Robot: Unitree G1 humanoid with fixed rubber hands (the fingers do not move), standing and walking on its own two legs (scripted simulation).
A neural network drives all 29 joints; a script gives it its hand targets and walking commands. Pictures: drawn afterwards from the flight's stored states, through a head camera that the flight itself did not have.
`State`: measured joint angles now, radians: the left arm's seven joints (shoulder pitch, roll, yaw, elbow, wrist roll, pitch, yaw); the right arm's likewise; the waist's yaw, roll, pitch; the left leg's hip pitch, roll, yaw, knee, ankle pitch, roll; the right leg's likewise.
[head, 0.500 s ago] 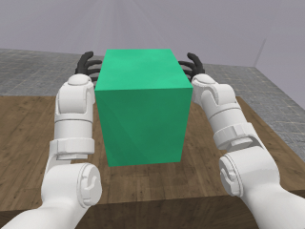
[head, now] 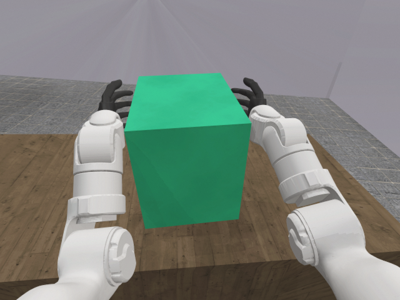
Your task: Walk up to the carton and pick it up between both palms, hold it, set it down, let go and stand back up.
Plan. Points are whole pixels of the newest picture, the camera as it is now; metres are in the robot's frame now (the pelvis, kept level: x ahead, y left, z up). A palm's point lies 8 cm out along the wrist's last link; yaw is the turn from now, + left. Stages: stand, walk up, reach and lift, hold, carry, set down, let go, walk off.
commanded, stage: hold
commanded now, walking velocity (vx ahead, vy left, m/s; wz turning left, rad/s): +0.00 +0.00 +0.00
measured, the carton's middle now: (186, 144) +0.37 +0.00 +0.21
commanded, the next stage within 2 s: set down in 0.32 s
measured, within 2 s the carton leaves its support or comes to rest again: neither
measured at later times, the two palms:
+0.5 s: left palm (107, 111) +0.37 +0.15 +0.28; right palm (251, 110) +0.37 -0.13 +0.29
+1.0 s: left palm (111, 126) +0.39 +0.15 +0.24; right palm (242, 141) +0.38 -0.12 +0.21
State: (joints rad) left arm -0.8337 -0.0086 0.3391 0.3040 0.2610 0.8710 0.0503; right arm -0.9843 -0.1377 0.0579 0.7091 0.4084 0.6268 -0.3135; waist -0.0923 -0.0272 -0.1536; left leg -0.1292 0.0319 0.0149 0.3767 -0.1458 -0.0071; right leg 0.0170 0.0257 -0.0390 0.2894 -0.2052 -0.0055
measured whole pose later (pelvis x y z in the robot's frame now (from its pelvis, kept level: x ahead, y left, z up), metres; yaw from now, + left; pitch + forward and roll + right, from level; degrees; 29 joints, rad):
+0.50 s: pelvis -0.01 +0.00 +0.00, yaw +0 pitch -3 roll -1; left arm -0.95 0.04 0.36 0.48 0.24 0.76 0.04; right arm -1.06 -0.12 0.00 0.81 0.33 0.55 -0.29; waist -0.08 -0.04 -0.16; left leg -0.18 0.03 0.02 0.35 -0.11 0.00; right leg -0.05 0.02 -0.04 0.29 -0.19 -0.01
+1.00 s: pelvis +0.00 +0.01 +0.00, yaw +2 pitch -8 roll -1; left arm -0.82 0.00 0.29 0.31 0.35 0.62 -0.03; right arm -0.80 -0.02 -0.06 0.68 0.22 0.23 -0.26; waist -0.13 -0.11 0.03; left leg -0.08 0.00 0.00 0.37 -0.15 0.01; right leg 0.09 0.00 -0.06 0.25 -0.19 0.01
